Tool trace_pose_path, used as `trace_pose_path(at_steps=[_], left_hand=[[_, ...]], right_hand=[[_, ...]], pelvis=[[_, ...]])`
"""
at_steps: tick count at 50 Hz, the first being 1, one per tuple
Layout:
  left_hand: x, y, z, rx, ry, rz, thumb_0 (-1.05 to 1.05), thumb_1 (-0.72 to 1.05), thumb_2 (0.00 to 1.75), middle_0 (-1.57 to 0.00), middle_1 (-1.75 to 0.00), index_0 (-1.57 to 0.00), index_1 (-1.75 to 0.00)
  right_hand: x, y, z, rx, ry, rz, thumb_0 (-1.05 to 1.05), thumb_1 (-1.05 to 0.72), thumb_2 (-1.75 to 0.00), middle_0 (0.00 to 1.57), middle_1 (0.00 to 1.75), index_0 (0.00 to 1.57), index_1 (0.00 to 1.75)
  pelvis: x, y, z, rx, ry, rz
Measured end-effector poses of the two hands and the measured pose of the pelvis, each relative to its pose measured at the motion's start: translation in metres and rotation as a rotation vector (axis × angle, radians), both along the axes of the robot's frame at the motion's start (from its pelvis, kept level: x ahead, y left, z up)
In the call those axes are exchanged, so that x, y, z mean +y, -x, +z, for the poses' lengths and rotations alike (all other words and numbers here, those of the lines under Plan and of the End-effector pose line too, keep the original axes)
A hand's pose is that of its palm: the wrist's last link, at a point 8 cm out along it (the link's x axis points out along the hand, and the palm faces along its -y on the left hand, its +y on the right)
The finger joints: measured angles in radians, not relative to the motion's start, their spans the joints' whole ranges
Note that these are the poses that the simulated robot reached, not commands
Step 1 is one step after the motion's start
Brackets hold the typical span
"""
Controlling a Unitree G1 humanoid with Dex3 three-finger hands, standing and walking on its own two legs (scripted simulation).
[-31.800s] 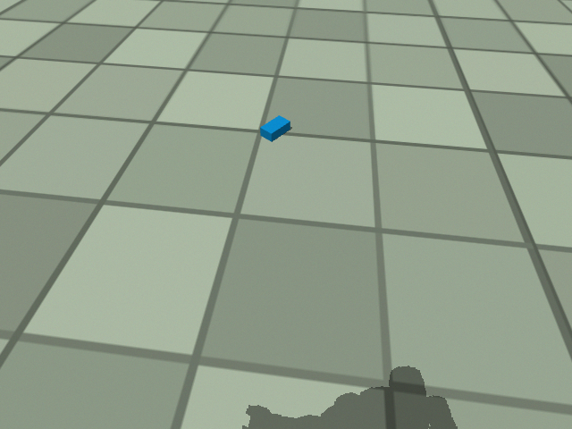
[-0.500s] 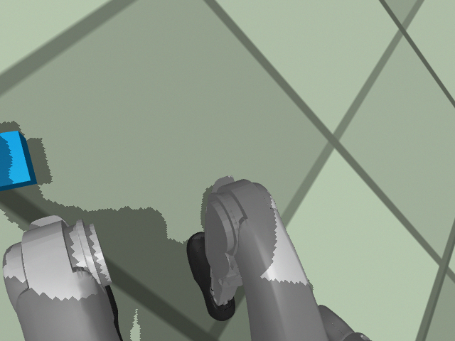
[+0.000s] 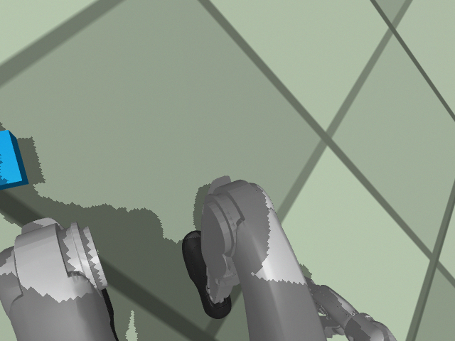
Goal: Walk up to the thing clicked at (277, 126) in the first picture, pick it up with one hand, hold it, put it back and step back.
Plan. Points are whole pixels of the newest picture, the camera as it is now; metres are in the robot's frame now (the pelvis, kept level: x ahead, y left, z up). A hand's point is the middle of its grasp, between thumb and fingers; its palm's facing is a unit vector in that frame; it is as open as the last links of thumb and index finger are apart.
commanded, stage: close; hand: left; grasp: from above
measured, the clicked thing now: out of the picture +0.41 +0.32 -0.27
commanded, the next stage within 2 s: none
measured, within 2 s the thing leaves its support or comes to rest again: neither
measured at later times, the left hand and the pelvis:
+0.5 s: hand out of the picture +0.40 +0.29 -0.25, palm faces -0.37 -0.06 -0.93, open 13.3 cm; pelvis -0.01 +0.00 +0.00, yaw -1 degrees
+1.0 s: hand out of the picture +0.40 +0.30 -0.25, palm faces -0.47 -0.15 -0.87, open 13.0 cm; pelvis +0.00 +0.00 +0.01, yaw -1 degrees
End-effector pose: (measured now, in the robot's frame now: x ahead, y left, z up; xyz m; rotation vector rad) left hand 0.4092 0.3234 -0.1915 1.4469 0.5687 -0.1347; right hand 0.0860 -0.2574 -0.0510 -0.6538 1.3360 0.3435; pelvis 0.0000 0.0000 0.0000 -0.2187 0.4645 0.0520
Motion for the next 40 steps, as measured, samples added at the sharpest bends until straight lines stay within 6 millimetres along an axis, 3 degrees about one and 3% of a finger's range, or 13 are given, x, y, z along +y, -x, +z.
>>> trace_pose_path(at_steps=[9, 22, 30, 35, 40], left_hand=[[0.006, 0.005, -0.002, 0.072, 0.044, -0.042, 0.00, -0.45, 0.94, -0.07, -1.02, -0.10, -1.01], [-0.033, 0.009, 0.001, -0.043, 0.051, -0.227, 0.00, -0.37, 0.91, -0.12, -1.01, -0.14, -0.99], [-0.013, 0.008, 0.005, -0.068, -0.058, -0.109, 0.00, -0.36, 0.89, -0.13, -0.98, -0.15, -0.96], [0.003, 0.001, -0.002, 0.013, -0.009, 0.037, 0.00, -0.37, 0.88, -0.14, -0.97, -0.16, -0.95], [0.004, -0.004, -0.005, 0.073, 0.032, 0.013, -0.01, -0.41, 0.87, -0.15, -0.97, -0.17, -0.95]], right_hand=[[0.008, 0.011, -0.008, 0.064, -0.015, -0.012, 0.00, -0.91, -0.90, 0.20, 0.30, 0.19, 0.30], [0.009, 0.014, 0.000, 0.036, 0.014, 0.013, 0.00, -0.89, -0.89, 0.20, 0.30, 0.20, 0.30], [0.001, 0.009, 0.009, 0.025, 0.024, 0.008, 0.00, -0.89, -0.89, 0.20, 0.30, 0.20, 0.29], [-0.002, 0.006, 0.012, 0.009, 0.023, -0.007, 0.00, -0.89, -0.89, 0.20, 0.30, 0.20, 0.29], [0.002, 0.012, 0.007, 0.041, 0.016, -0.022, 0.00, -0.90, -0.89, 0.20, 0.30, 0.19, 0.29]], pelvis=[[-0.001, -0.001, 0.002, -0.010, 0.002, 0.006], [0.001, 0.005, 0.003, -0.036, 0.015, -0.011], [0.001, 0.005, 0.006, -0.008, 0.009, -0.009], [0.002, 0.003, 0.005, 0.005, 0.012, -0.003], [0.001, 0.000, 0.005, -0.003, 0.011, 0.004]])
